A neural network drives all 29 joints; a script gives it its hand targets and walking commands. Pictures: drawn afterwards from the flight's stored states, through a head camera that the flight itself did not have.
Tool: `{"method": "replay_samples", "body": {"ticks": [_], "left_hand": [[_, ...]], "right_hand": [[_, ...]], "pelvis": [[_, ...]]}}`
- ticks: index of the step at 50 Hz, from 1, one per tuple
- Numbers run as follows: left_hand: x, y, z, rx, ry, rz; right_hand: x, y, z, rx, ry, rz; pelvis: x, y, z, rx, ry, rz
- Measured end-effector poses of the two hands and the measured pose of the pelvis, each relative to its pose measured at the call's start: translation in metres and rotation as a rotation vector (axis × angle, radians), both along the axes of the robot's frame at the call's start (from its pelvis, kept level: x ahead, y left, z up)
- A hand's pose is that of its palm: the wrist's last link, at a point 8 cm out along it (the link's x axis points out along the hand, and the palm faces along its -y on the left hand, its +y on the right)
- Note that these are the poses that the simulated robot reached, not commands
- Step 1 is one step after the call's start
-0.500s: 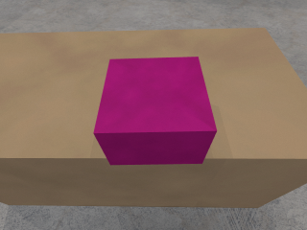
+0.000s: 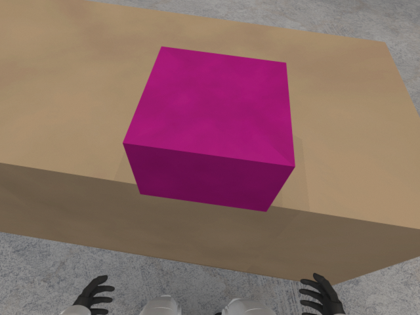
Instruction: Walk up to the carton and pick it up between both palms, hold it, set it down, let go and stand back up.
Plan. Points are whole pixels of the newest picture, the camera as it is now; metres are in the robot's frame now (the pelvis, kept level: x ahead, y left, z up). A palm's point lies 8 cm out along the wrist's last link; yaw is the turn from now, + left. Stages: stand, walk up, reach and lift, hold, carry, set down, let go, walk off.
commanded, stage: reach and lift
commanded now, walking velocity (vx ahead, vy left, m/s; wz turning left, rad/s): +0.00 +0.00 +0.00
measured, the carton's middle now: (213, 128) +0.47 +0.01 +0.04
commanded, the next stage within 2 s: none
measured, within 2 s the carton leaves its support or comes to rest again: neither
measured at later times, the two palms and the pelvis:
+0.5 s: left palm (63, 309) +0.13 +0.26 -0.05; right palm out of the picture +0.10 -0.20 -0.05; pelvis -0.02 -0.01 +0.02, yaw -1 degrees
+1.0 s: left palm (71, 266) +0.19 +0.25 -0.01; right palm (335, 286) +0.16 -0.20 -0.01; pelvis +0.03 -0.02 +0.02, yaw +2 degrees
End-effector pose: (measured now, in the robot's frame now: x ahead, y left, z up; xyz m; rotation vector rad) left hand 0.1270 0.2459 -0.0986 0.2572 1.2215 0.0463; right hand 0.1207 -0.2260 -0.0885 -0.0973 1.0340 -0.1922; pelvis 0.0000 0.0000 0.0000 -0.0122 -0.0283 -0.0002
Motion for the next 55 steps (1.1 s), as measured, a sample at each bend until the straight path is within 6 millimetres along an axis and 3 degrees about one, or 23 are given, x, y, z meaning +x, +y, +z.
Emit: {"method": "replay_samples", "body": {"ticks": [3, 6, 11, 14, 18, 25, 31, 40, 46, 55], "left_hand": [[-0.007, 0.010, -0.004, 0.014, -0.011, 0.019], [0.005, 0.014, 0.004, -0.001, -0.089, 0.030], [0.036, 0.011, 0.032, -0.025, -0.240, 0.013], [0.045, 0.005, 0.049, -0.030, -0.289, -0.007], [0.038, 0.003, 0.059, -0.015, -0.299, -0.008], [0.006, 0.012, 0.052, -0.003, -0.307, 0.070], [0.006, 0.006, 0.048, -0.038, -0.386, 0.103], [0.044, -0.005, 0.065, -0.101, -0.527, 0.078], [0.063, -0.001, 0.081, -0.081, -0.577, 0.058], [0.070, 0.006, 0.093, -0.081, -0.626, 0.073]], "right_hand": [[-0.013, 0.002, -0.009, 0.004, 0.020, -0.003], [-0.017, 0.011, -0.008, 0.027, -0.019, -0.033], [-0.014, 0.034, 0.010, 0.090, -0.109, -0.067], [-0.014, 0.043, 0.023, 0.111, -0.141, -0.073], [-0.019, 0.041, 0.035, 0.108, -0.175, -0.080], [-0.024, 0.023, 0.038, 0.068, -0.177, -0.070], [-0.006, 0.015, 0.046, 0.054, -0.229, -0.053], [0.025, 0.018, 0.064, 0.069, -0.323, -0.073], [0.036, 0.024, 0.075, 0.086, -0.357, -0.078], [0.058, 0.018, 0.090, 0.059, -0.423, -0.059]], "pelvis": [[-0.010, -0.006, -0.003, 0.003, 0.003, 0.002], [-0.018, -0.010, -0.005, 0.008, 0.013, 0.001], [-0.024, -0.015, 0.000, 0.018, 0.005, -0.001], [-0.023, -0.014, 0.006, 0.017, -0.016, -0.007], [-0.020, -0.012, 0.013, 0.016, -0.045, -0.018], [-0.015, -0.012, 0.016, 0.019, -0.065, -0.008], [-0.010, -0.018, 0.016, 0.025, -0.039, 0.025], [0.002, -0.026, 0.017, 0.021, -0.042, 0.053], [0.016, -0.025, 0.021, 0.022, -0.044, 0.044], [0.037, -0.020, 0.026, 0.021, 0.006, 0.040]]}}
